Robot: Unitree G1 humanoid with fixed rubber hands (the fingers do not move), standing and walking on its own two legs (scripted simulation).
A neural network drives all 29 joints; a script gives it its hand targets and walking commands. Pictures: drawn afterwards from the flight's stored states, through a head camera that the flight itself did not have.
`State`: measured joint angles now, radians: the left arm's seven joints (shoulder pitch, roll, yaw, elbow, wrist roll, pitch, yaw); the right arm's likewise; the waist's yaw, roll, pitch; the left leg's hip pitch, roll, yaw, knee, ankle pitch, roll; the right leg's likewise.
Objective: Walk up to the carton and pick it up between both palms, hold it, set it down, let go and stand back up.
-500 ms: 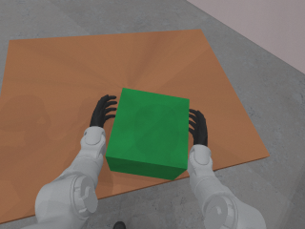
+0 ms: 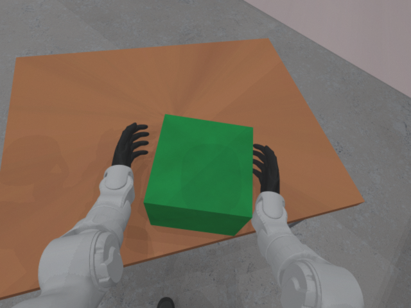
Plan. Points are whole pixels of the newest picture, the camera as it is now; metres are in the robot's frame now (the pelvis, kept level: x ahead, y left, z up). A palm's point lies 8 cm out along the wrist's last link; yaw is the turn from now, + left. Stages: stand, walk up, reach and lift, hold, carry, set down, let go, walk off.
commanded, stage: set down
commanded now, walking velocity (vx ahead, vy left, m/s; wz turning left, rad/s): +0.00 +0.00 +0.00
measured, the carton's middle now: (200, 177) +0.40 +0.01 -0.05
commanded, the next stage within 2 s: none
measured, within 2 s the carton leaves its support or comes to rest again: neither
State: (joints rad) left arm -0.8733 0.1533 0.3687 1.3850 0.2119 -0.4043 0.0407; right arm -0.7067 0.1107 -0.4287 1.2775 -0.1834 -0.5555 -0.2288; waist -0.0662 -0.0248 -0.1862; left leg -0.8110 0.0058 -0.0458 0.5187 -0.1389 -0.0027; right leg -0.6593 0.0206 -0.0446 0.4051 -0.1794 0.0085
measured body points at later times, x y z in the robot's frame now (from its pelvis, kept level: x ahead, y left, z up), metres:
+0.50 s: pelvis -0.05 +0.01 +0.00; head +0.05 +0.05 +0.44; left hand +0.35 +0.20 -0.03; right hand +0.32 -0.13 -0.02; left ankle +0.04 +0.10 -0.73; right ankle -0.02 -0.14 -0.73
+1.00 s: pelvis -0.06 +0.02 +0.00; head +0.01 +0.06 +0.44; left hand +0.31 +0.22 -0.02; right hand +0.27 -0.15 -0.01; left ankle +0.03 +0.10 -0.73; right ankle -0.02 -0.14 -0.73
